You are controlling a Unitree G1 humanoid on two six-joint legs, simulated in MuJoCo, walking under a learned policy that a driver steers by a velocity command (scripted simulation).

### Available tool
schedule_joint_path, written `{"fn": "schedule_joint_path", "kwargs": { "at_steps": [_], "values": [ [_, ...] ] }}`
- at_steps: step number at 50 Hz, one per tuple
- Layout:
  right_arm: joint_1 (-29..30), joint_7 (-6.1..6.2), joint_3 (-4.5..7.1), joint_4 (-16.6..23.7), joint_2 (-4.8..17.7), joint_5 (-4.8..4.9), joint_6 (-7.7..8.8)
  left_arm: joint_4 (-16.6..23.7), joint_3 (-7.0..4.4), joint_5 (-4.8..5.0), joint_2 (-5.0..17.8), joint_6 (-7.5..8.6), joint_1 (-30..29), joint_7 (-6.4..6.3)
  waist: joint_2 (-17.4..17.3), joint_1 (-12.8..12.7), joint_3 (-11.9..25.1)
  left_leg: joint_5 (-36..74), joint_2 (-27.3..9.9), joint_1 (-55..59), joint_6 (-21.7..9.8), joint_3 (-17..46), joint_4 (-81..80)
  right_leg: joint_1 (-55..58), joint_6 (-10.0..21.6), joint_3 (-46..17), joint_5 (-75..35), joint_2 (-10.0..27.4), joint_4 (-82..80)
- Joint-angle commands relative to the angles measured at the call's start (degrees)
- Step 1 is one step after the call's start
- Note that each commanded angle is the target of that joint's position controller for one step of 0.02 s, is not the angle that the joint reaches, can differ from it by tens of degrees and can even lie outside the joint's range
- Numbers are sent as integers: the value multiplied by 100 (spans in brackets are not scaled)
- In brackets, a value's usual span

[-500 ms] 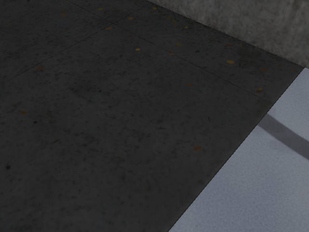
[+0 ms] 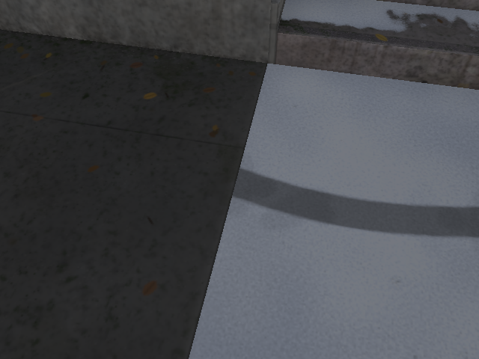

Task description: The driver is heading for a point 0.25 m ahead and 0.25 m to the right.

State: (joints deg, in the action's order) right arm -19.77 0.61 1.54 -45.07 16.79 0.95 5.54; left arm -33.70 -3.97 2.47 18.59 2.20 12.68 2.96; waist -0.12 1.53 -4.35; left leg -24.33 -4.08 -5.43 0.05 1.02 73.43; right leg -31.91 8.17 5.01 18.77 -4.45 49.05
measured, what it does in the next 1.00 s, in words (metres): walks ahead, turning right: left foot, then right foot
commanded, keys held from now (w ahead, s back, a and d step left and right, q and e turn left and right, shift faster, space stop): w+e+shift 0.32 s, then e+shift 0.66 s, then shift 0.02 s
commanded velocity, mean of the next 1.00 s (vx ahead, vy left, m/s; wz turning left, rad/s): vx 0.53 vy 0.00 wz -1.00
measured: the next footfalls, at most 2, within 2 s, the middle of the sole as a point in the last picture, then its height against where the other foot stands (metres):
left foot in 0.36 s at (225, 293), level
right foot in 0.78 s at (336, 281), level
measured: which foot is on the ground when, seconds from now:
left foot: up 0.00-0.34, down 0.36-0.78, up 0.80-1.00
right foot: down 0.00-0.38, up 0.40-0.76, down 0.78-1.00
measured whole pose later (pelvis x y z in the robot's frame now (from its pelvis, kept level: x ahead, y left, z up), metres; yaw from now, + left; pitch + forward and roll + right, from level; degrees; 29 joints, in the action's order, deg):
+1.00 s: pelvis +0.61 -0.12 +0.04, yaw -57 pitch +1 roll +2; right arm 1.7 0.2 2.7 -38.1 17.9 -0.7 1.4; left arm -32.8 -4.7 0.7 18.9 -1.2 11.6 -0.5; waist -0.8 -2.2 -7.8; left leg -23.5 1.1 -30.4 3.5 7.7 56.9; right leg -22.3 5.0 -8.4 5.1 -7.5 27.4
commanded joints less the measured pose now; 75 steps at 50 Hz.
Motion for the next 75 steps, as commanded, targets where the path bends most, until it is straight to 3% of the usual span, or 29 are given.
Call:
{"fn": "schedule_joint_path", "kwargs": {
  "at_steps": [1,4,9,11,15,17,18,19,20,21,22,23,27,32,38,39,40,41,42,44,49,55,60,62,63,65,68,72,75],
  "values": [
    [1205,57,82,1286,739,93,537,4,-272,-194,879,329,1439,-17,-402,-510,869,730,44,-4025,-340,790,748,3894,1134,-4835,1196,1724,-3572],
    [639,-55,140,1059,692,-75,269,84,-137,-214,525,340,587,-110,-53,170,229,983,-239,-3312,-63,807,-164,2269,1109,-3437,174,1027,-3682],
    [2139,-126,9,1582,262,-292,204,-291,-51,-91,387,255,826,-371,153,-270,-422,2730,218,-2539,396,-34,-2785,699,685,-2110,-1460,239,-3660],
    [2662,-157,2,1810,149,-181,260,-466,-141,-35,615,243,1114,-379,260,-581,-283,3400,502,-1767,394,-126,-3804,511,490,-2291,-1073,294,-3797],
    [2783,-129,267,1953,718,93,310,-704,-209,47,634,235,1182,-460,640,-525,-93,3289,461,-1604,327,418,-4676,2020,256,-2931,-1433,670,-3224],
    [1828,-66,492,1816,1085,80,329,-734,-285,-71,766,117,1090,-463,832,27,575,2569,626,-684,111,217,-4592,2713,-10,-2958,-3686,599,-1900],
    [637,-2,554,1659,1166,53,275,-598,-261,-208,772,47,759,-421,1002,722,1391,2574,325,653,-73,216,-4277,2433,-287,-2797,-4269,440,-489],
    [-546,57,552,1492,1420,-61,192,-359,-51,-414,83,42,803,-397,210,865,2535,2980,-841,2686,-309,1306,-3445,1277,-524,-2501,-1844,82,1640],
    [-385,-129,528,1299,1577,-313,207,-193,123,23,-293,52,2035,-350,-3400,-3,3818,2557,-2469,4220,-1509,4710,-4735,-421,-811,-2075,1765,-561,3781],
    [-14,-135,448,1572,945,-325,119,-370,19,76,414,-27,1797,-371,-2270,165,3438,1752,-2188,3772,-1334,4525,-4995,-854,-919,-1996,1360,157,4088],
    [288,-54,343,1630,504,-303,17,-198,-70,61,776,-91,865,-379,-1372,393,2405,2515,-1872,2832,-1125,3056,-4941,-990,-980,-1568,1006,369,3947],
    [581,-50,304,1515,456,-301,-57,-62,-105,-22,858,-157,394,-397,-370,260,1568,3841,-1645,1726,-1038,2149,-4948,-859,-1061,-1298,867,573,3730],
    [1231,-13,332,1026,496,-129,-4,191,-45,24,273,-338,184,-374,-698,-272,339,4463,-1316,-381,-1051,565,-5754,-318,-1044,-975,840,1168,2012],
    [1786,38,487,860,1015,21,-71,178,-43,-166,294,-414,-39,-176,-426,-367,708,4594,-1235,-278,-923,-680,-5839,592,-862,-589,-1353,1038,-56],
    [1804,15,583,760,1201,189,-306,31,-484,-148,1042,-433,543,-47,-229,-822,860,4977,-931,-209,-395,-1465,-3806,2185,-244,115,-1414,302,-1380],
    [1664,-12,516,795,993,113,-363,-158,-637,-133,1276,-390,1239,-150,267,-1102,953,3746,-620,-1045,-150,-1433,-2429,3184,61,-269,-1956,135,-1820],
    [1407,-68,296,936,252,-146,-371,-19,-657,-54,1735,-391,894,-278,2004,-485,718,-1082,177,-2345,238,-1389,-678,3595,606,-2191,-4623,1134,-2092],
    [888,-108,283,1098,569,-90,-332,503,-607,-382,1911,-229,364,-202,1883,-127,2044,-1691,877,-3482,370,92,706,4336,1960,-5156,-2758,2314,-2781],
    [1212,-111,369,1040,1049,-32,-300,635,-543,-297,1590,-114,102,-105,851,-334,2015,-1070,600,-3599,225,661,520,4065,1631,-4974,-1845,2279,-3159],
    [1449,12,379,899,1004,-156,-303,597,-439,-97,1230,-30,-258,-130,131,-68,1132,-257,323,-3326,114,765,-295,2995,924,-4115,-1067,1699,-3188],
    [1676,-31,308,864,672,-173,-401,627,-440,-187,1158,-278,-433,-454,196,-15,1289,189,625,-2310,432,623,-1865,2114,689,-3135,-3046,1021,-2772],
    [1664,-38,244,838,497,-105,-529,530,-288,-254,817,-453,-416,-504,656,-241,1295,759,535,-1726,558,449,-2626,1595,443,-3049,-2234,894,-2513],
    [904,-177,257,649,388,-29,-314,336,-95,-239,545,-350,-220,-350,946,26,872,594,513,-242,44,-9,-4064,482,185,-3317,2499,731,-2551],
    [-68,-125,369,400,1036,-198,-177,344,91,-139,-125,-217,-137,-387,-736,169,540,-1969,-1105,471,-671,2602,-5771,-888,-525,-1695,1845,-421,568],
    [-15,-173,500,398,1496,-342,-69,658,15,18,218,-55,-499,-397,-1382,92,-261,-3477,-1803,19,-1366,4748,-6710,-2108,-489,-1814,1313,-222,1175],
    [346,-73,384,462,963,-146,-8,420,-109,-83,657,85,-590,-393,-557,-41,-607,-2256,-1574,1,-1236,3791,-6502,-2272,-541,-1916,137,166,1400],
    [289,-36,232,408,641,-139,-43,252,-75,-295,349,121,-575,-378,-588,-17,-243,187,-814,-67,-913,2107,-6448,-1456,-798,-1216,-688,416,1198],
    [-228,-29,150,112,501,-101,-148,316,85,-278,-135,112,-932,-347,-771,196,135,3650,-510,106,-874,831,-6090,-809,-1043,-660,-1119,539,274],
    [-485,12,190,-40,759,-79,-269,319,149,-198,-260,102,-1272,-225,-908,368,307,4090,-473,192,-789,385,-5865,-115,-1068,-440,-1430,436,-878]
  ]
}}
